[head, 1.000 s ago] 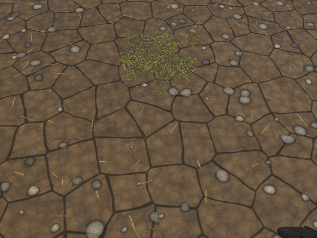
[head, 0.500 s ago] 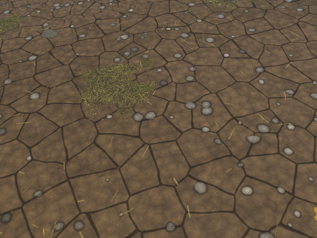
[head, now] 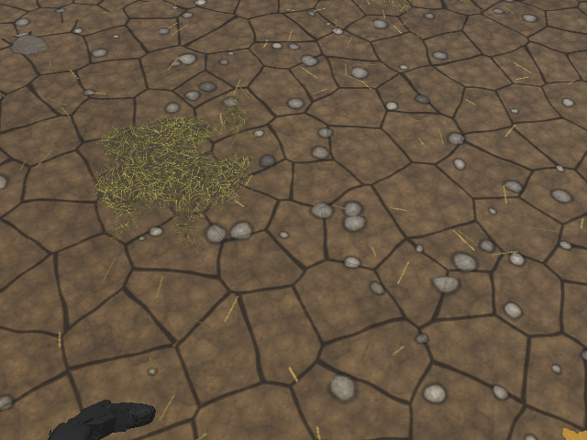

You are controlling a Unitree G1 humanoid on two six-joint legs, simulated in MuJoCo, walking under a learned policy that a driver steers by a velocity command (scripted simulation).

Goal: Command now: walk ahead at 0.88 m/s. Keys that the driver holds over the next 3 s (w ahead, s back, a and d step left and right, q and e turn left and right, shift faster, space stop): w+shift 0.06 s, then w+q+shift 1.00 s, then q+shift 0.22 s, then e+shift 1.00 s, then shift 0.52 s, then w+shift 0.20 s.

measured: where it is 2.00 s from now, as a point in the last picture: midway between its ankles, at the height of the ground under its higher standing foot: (150, 205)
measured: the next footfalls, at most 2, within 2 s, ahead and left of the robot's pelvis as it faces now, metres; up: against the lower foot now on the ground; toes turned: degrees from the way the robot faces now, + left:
right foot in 0.08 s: +0.25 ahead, -0.12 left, +0.00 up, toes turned -4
left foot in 0.56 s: +0.65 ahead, +0.04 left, +0.00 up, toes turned +24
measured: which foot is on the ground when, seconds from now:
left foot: down 0.00-0.10, up 0.12-0.54, down 0.56-0.96, up 0.98-1.00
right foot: up 0.00-0.06, down 0.08-0.56, up 0.58-0.96, down 0.98-1.00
